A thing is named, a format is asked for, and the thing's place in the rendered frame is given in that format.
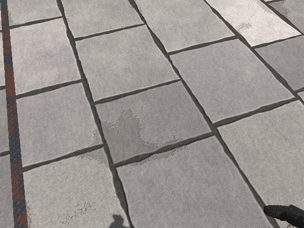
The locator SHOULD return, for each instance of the robot right hand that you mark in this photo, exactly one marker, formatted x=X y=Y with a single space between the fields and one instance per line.
x=291 y=214

